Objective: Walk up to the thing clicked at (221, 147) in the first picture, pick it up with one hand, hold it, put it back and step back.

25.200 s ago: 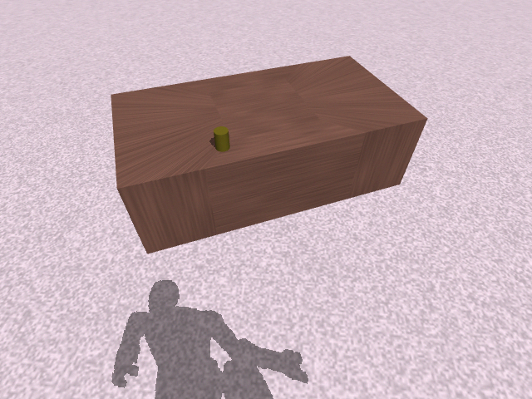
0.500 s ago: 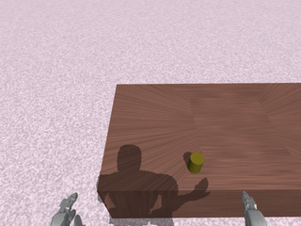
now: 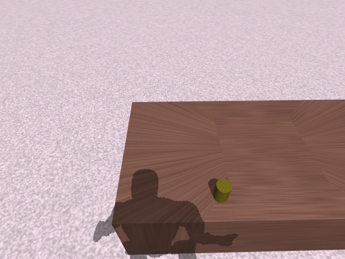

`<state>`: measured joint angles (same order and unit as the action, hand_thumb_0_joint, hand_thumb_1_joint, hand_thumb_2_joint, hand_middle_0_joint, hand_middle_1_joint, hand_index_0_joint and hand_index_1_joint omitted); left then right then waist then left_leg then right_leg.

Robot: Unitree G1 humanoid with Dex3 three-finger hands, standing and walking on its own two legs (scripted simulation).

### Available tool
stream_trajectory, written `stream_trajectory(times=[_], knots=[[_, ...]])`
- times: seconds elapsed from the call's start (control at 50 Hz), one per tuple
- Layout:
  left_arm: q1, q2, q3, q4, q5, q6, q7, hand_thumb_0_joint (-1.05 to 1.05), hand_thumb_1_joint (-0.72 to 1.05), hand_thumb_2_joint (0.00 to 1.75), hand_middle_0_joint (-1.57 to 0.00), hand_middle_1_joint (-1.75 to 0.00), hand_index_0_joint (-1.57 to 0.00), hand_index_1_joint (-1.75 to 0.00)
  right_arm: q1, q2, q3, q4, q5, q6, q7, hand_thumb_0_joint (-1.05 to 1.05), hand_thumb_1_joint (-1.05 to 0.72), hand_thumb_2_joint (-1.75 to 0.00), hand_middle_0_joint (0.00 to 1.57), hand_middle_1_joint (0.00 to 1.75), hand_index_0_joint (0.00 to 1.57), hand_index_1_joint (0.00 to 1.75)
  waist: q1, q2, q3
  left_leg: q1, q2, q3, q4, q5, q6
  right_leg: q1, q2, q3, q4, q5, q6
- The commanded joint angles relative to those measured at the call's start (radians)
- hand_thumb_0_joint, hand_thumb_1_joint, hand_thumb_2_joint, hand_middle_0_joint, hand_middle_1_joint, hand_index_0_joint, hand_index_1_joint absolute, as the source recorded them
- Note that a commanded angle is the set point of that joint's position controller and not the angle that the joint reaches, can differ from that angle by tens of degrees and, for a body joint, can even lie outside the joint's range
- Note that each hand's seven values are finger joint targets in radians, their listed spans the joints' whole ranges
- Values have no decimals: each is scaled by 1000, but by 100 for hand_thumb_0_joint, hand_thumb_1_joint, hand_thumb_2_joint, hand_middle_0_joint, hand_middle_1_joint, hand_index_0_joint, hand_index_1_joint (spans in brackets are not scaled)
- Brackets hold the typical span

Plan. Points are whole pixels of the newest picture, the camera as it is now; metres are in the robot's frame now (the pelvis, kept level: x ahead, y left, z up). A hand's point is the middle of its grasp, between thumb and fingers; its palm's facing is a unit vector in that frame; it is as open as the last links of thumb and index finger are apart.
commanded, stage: stand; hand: right
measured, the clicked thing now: (222, 191) +0.45 -0.19 -0.28
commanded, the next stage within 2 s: none
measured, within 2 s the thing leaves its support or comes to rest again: neither
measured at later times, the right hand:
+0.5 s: hand out of the picture +0.04 -0.24 -0.12, palm faces -0.01 +0.93 -0.36, open 7.4 cm
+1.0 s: hand out of the picture +0.07 -0.24 -0.12, palm faces -0.01 +0.93 -0.36, open 7.3 cm
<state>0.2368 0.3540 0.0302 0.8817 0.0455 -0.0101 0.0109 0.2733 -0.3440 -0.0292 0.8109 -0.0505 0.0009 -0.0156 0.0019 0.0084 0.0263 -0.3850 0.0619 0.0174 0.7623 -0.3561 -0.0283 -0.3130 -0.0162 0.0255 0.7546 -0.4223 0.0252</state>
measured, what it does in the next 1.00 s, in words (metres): stands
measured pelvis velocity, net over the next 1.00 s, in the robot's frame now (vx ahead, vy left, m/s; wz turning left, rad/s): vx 0.00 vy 0.01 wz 0.00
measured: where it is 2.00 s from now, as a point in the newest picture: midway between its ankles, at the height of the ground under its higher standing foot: outside the picture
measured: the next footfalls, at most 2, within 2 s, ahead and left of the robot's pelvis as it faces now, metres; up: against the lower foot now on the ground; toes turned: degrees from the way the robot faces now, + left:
none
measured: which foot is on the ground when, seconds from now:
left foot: down 0.00-1.00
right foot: down 0.00-1.00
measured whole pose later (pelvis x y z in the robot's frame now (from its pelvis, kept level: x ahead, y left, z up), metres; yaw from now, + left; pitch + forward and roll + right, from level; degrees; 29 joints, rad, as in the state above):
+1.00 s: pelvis +0.00 +0.01 +0.03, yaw +0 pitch -3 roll +0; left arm 0.14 0.34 0.00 1.14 0.02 0.00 0.00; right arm 0.11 -0.34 -0.01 1.16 -0.02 -0.01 -0.01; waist 0.00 -0.01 0.07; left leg -0.15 0.04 0.04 0.38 -0.17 -0.01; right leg -0.07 -0.04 0.03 0.34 -0.22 0.05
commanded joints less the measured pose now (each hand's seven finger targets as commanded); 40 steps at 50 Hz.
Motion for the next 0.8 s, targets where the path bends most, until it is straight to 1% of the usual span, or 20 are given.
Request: stream_trajectory(times=[0.0,0.04,0.06,0.08,0.1,0.14,0.16,0.18,0.2,0.26,0.28,0.3,0.32,0.42,0.5,0.58,0.6,0.66,0.72,0.78], knots=[[-48,173,44,-33,-9,-23,12,0,90,90,-20,-30,-20,-30,-69,-160,-39,-7,14,-38,-13,0,-75,-90,20,30,20,30,-5,-56,-61,150,28,-67,-158,242,71,-19,-64,99,-239,256,-81],[-67,178,42,-10,-15,-17,12,0,90,90,-20,-30,-20,-30,-55,-173,-37,43,16,-35,-16,0,-90,-90,20,30,20,30,-18,-34,-55,175,34,-66,-199,238,68,2,-67,101,-268,242,-77],[-60,177,38,9,-15,-15,12,0,90,90,-20,-30,-20,-30,-69,-176,-34,68,17,-34,-15,0,-90,-90,20,30,20,30,-10,-26,-34,182,38,-75,-220,236,65,3,-67,95,-290,233,-74],[-67,180,37,25,-17,-11,12,0,90,90,-20,-30,-20,-30,-74,-174,-32,85,18,-31,-15,0,-90,-90,20,30,20,30,-16,-37,-4,172,40,-80,-257,194,63,4,-65,92,-315,187,-72],[-63,178,35,40,-17,-9,13,0,90,90,-20,-30,-20,-30,-81,-178,-31,102,17,-29,-14,0,-90,-90,20,30,20,30,-10,-26,3,171,46,-87,-284,155,63,20,-63,89,-340,153,-68],[-63,179,31,67,-19,-5,11,0,90,90,-20,-30,-20,-30,-91,-185,-27,133,20,-29,-13,0,-90,-90,20,30,20,30,-10,-13,25,168,52,-98,-334,119,60,46,-61,82,-370,133,-65],[-58,181,30,81,-21,-4,9,0,90,90,-20,-30,-20,-30,-102,-186,-27,146,20,-32,-12,0,-90,-90,20,30,20,30,-8,-12,27,188,53,-103,-352,109,56,45,-60,81,-377,132,-64],[-59,176,28,91,-23,-4,8,0,90,90,-20,-30,-20,-30,-96,-196,-26,159,19,-33,-12,0,-90,-90,20,30,20,30,-10,17,12,177,61,-106,-367,109,61,85,-60,74,-373,162,-62],[-52,177,26,103,-23,-6,8,0,90,90,-20,-30,-20,-30,-112,-193,-25,172,23,-35,-11,0,-90,-90,20,30,20,30,-2,15,17,180,60,-110,-381,118,55,98,-63,71,-382,174,-59],[-64,176,22,128,-25,-10,7,0,90,90,-20,-30,-20,-30,-116,-187,-19,201,25,-38,-10,0,-90,-90,20,30,20,30,-5,17,-6,207,60,-97,-391,172,54,135,-72,70,-398,228,-51],[-75,180,23,136,-25,-7,7,0,90,90,-20,-30,-20,-30,-121,-183,-18,213,26,-37,-12,0,-90,-90,20,30,20,30,-6,11,16,198,58,-97,-409,146,50,128,-70,68,-405,210,-50],[-75,176,21,144,-25,-9,7,0,90,90,-20,-30,-20,-30,-123,-187,-17,219,26,-39,-11,0,-90,-90,20,30,20,30,-5,18,0,213,62,-96,-409,166,52,144,-77,71,-409,225,-48],[-71,177,19,154,-25,-9,6,0,90,90,-20,-30,-20,-30,-129,-185,-15,228,28,-38,-11,0,-90,-90,20,30,20,30,-3,15,11,219,62,-97,-418,166,50,133,-76,68,-413,222,-48],[-98,177,14,179,-24,-8,5,0,90,90,-20,-30,-20,-30,-143,-189,-14,257,30,-31,-10,0,-90,-90,20,30,20,30,-8,6,22,221,62,-91,-436,136,46,143,-81,67,-447,210,-43],[-106,177,11,193,-24,-9,5,0,90,90,-20,-30,-20,-30,-165,-191,-14,269,32,-30,-8,0,-90,-90,20,30,20,30,-6,-1,15,236,62,-89,-445,156,44,144,-83,63,-461,221,-39],[-109,181,9,205,-23,-8,4,0,90,90,-20,-30,-20,-30,-173,-199,-16,280,33,-26,-5,0,-90,-90,20,30,20,30,-9,-6,25,239,62,-92,-457,116,42,132,-84,60,-470,191,-35],[-117,182,11,205,-24,-7,4,0,90,90,-20,-30,-20,-30,-169,-201,-15,284,32,-23,-5,0,-90,-90,20,30,20,30,-10,9,28,220,62,-92,-465,86,44,140,-84,61,-473,191,-35],[-114,185,10,208,-25,-9,4,0,90,90,-20,-30,-20,-30,-180,-202,-16,285,32,-25,-4,0,-90,-90,20,30,20,30,-8,-3,1,239,65,-91,-464,133,45,156,-91,60,-470,225,-35],[-118,186,10,210,-22,-11,5,0,90,90,-20,-30,-20,-30,-190,-203,-16,285,33,-24,-3,0,-90,-90,20,30,20,30,-9,-12,4,247,62,-87,-462,142,46,148,-92,56,-475,229,-32],[-120,187,10,211,-27,-12,5,0,90,90,-20,-30,-20,-30,-180,-204,-15,293,33,-28,-3,0,-90,-90,20,30,20,30,-9,-8,-21,268,67,-85,-458,222,48,176,-100,57,-462,291,-33]])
